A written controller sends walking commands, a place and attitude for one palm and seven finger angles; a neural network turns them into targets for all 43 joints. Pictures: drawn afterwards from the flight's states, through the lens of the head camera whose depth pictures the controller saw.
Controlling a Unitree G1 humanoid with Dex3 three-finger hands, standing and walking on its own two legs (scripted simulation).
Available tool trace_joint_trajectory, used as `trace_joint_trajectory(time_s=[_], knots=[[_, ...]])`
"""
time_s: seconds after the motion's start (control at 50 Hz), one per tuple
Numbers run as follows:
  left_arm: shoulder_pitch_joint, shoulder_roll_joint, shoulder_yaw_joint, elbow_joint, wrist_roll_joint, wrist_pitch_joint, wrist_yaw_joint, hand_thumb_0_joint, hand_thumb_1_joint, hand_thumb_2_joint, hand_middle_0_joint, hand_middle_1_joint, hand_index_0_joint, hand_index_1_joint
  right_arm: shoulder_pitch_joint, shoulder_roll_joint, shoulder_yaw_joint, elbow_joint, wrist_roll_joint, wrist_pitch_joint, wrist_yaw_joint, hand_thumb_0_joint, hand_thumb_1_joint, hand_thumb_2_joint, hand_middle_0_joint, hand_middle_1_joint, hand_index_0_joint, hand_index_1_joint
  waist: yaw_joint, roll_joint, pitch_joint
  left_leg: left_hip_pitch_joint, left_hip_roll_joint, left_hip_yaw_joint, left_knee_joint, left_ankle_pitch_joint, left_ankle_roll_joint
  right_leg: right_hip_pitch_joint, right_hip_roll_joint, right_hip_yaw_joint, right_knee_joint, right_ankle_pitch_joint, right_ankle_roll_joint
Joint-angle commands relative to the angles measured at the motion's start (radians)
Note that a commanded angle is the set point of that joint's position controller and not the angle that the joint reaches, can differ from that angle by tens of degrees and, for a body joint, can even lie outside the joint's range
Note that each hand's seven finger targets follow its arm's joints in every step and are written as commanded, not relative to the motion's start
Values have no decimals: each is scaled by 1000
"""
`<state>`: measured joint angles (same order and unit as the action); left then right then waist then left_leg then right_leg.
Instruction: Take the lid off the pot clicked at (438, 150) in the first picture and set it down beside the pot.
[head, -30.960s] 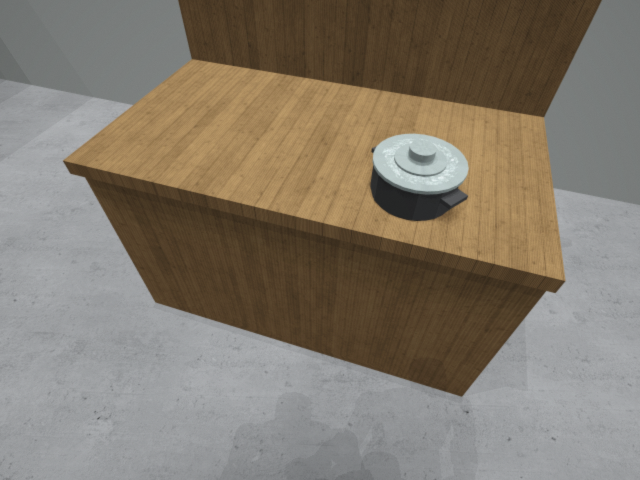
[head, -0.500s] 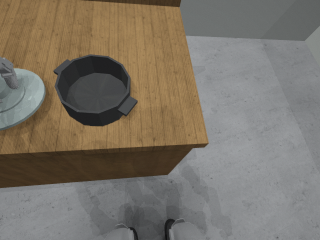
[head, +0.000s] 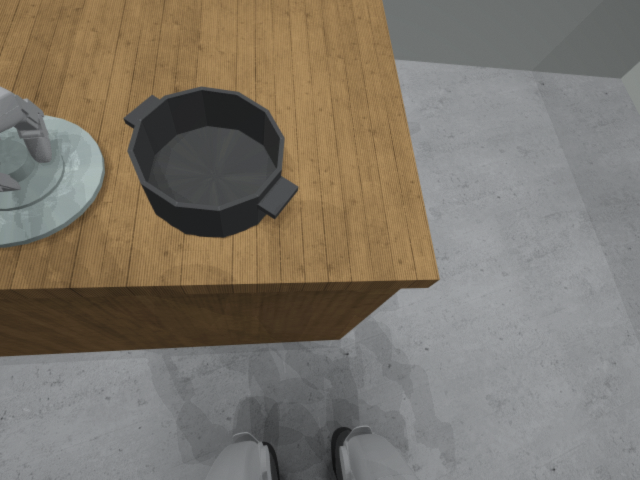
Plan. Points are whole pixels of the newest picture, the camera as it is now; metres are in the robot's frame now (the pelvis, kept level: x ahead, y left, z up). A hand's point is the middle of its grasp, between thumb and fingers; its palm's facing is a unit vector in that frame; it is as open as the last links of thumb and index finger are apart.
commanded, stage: open the fingers wide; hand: left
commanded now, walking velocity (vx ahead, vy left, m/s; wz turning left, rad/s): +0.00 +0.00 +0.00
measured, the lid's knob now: (5, 162) +0.51 +0.34 -0.01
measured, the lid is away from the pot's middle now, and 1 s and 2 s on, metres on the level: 0.24 0.25 0.25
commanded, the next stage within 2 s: raise the empty hand in 1.10 s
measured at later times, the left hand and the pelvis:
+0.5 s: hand out of the picture +0.45 +0.33 +0.02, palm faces -0.47 -0.10 -0.88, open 7.3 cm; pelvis -0.02 +0.01 +0.00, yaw +1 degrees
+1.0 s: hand out of the picture +0.46 +0.34 +0.02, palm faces -0.48 -0.11 -0.87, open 10.7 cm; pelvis -0.02 +0.01 -0.01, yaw +0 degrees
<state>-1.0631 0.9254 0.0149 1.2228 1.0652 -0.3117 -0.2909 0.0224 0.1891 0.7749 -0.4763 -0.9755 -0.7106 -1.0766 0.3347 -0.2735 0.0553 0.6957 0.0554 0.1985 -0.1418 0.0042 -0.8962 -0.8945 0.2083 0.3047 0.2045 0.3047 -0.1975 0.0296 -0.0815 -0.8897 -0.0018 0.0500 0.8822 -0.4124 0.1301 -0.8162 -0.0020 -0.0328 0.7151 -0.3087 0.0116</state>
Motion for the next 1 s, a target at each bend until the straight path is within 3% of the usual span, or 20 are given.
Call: trace_joint_trajectory(time_s=[0.0,0.02,0.08,0.12,0.16,0.22,0.3,0.34,0.42,0.48,0.5,0.6,0.64,0.66,0.74,0.78,0.8,0.84,0.92,0.98], knots=[[-141,286,156,-188,-48,29,55,0,594,974,-661,-1069,-821,-1141,194,-220,-96,-58,-16,27,24,0,-900,-900,200,300,200,300,85,237,-559,707,55,-156,-58,900,-150,-6,76,-70,-11,223,-63],[-170,283,156,-225,-50,22,53,0,584,954,-651,-1068,-806,-1138,198,-220,-100,-54,-18,34,30,0,-900,-900,200,300,200,300,90,275,-585,740,58,-166,-54,971,-158,-9,74,-70,-4,240,-64],[-338,295,132,-305,-24,52,78,0,550,903,-620,-1065,-763,-1129,197,-222,-113,-34,-23,57,38,0,-900,-900,200,300,200,300,52,225,-576,735,66,-177,-66,846,-143,-26,74,-56,-34,180,-51],[-339,300,124,-239,-16,68,101,0,524,876,-601,-1060,-736,-1122,198,-224,-101,-36,-11,45,31,0,-900,-900,200,300,200,300,41,166,-508,662,58,-167,-80,739,-129,-17,73,-54,-36,168,-49],[-325,265,99,-219,-14,73,108,0,497,851,-582,-1055,-708,-1113,195,-223,-101,-35,-7,39,29,0,-900,-900,200,300,200,300,41,189,-478,664,56,-173,-93,704,-135,-43,71,-55,-37,139,-54],[-347,214,74,-273,-13,67,103,0,456,814,-553,-1047,-668,-1099,197,-221,-111,-25,-12,32,36,0,-900,-900,200,300,200,300,46,268,-504,761,77,-207,-93,793,-157,-100,70,-60,-34,125,-58],[-329,197,53,-193,-25,82,95,0,399,769,-517,-1034,-615,-1078,189,-217,-104,-38,-1,22,31,0,-900,-900,200,300,200,300,28,187,-457,671,60,-183,-98,627,-133,-67,72,-49,-45,100,-54],[-393,210,57,-266,-25,74,94,0,371,746,-499,-1027,-589,-1068,197,-224,-108,-28,-8,16,26,0,-900,-900,200,300,200,300,24,222,-497,716,70,-201,-104,648,-135,-79,68,-44,-43,107,-52],[-373,211,54,-217,-20,67,93,0,315,699,-462,-1014,-536,-1047,191,-225,-100,-32,-1,2,23,0,-900,-900,200,300,200,300,24,215,-446,681,71,-211,-105,593,-139,-111,68,-51,-32,74,-57],[-384,190,40,-234,-21,71,94,0,274,663,-435,-1005,-496,-1033,192,-227,-104,-35,-4,-1,22,0,-900,-900,200,300,200,300,21,220,-470,688,71,-214,-108,550,-137,-111,68,-46,-33,66,-55],[-352,189,36,-182,-22,75,94,0,260,652,-426,-1001,-483,-1027,186,-224,-96,-42,4,-6,22,0,-900,-900,200,300,200,300,23,205,-424,649,65,-204,-106,522,-133,-116,70,-48,-31,58,-57],[-381,211,33,-202,-16,78,87,0,185,604,-383,-980,-420,-997,190,-231,-92,-46,4,-9,18,0,-900,-900,200,300,200,300,20,202,-445,615,59,-192,-106,467,-123,-94,69,-44,-26,54,-58],[-405,171,10,-211,-19,76,79,0,155,585,-366,-971,-394,-984,201,-231,-100,-35,2,-13,19,0,-900,-900,200,300,200,300,12,228,-453,666,74,-223,-110,487,-135,-147,70,-47,-17,40,-55],[-410,208,38,-221,-17,71,78,0,140,576,-357,-966,-382,-977,202,-235,-99,-34,0,-12,18,0,-900,-900,200,300,200,300,19,232,-457,672,79,-239,-112,477,-142,-157,68,-48,-13,34,-56],[-415,225,52,-236,-20,65,76,0,84,529,-321,-953,-329,-957,209,-229,-98,-37,-1,-15,10,0,-900,-900,200,300,200,300,16,229,-503,681,73,-223,-99,531,-136,-129,72,-42,-14,62,-55],[-391,195,33,-195,-25,72,74,0,57,504,-302,-947,-302,-947,205,-227,-96,-36,3,-17,12,0,-900,-900,200,300,200,300,13,203,-460,645,69,-210,-95,514,-129,-130,73,-46,-16,60,-55],[-390,230,55,-208,-23,70,75,0,56,505,-303,-947,-303,-947,210,-232,-94,-34,0,-14,13,0,-900,-900,200,300,200,300,18,201,-467,635,68,-206,-95,516,-128,-115,72,-46,-17,63,-56],[-388,204,35,-182,-21,74,70,0,55,508,-303,-945,-303,-945,213,-229,-93,-36,1,-15,14,0,-900,-900,200,300,200,300,15,199,-461,640,70,-211,-91,539,-139,-130,76,-49,-12,61,-56],[-377,235,57,-188,-16,69,66,0,52,514,-305,-942,-305,-942,212,-228,-91,-42,1,-11,14,0,-900,-900,200,300,200,300,23,197,-471,633,65,-199,-83,578,-131,-109,74,-48,-12,84,-58],[-380,229,58,-211,-12,66,64,0,53,512,-304,-943,-304,-943,215,-224,-98,-40,-4,-6,17,0,-900,-900,200,300,200,300,24,237,-499,679,70,-207,-79,634,-146,-119,76,-48,-13,94,-58]])
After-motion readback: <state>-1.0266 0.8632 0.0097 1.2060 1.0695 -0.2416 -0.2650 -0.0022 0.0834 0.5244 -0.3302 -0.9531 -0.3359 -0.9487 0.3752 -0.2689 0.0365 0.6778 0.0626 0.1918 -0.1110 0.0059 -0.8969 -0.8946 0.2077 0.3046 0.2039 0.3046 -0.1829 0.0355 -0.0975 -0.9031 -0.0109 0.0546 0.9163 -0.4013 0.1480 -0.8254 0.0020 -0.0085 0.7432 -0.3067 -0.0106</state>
